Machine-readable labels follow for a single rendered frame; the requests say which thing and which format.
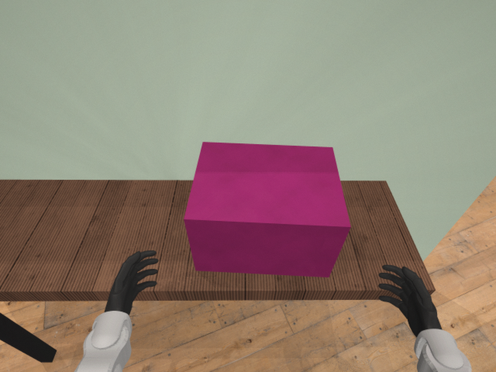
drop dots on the left robot hand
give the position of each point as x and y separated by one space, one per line
125 288

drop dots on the robot left forearm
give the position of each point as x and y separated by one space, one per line
107 346

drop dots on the right robot hand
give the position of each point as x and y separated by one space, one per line
416 304

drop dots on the robot right forearm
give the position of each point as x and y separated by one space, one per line
437 351

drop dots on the carton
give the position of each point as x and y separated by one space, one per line
266 209

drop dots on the table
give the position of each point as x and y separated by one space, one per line
66 240

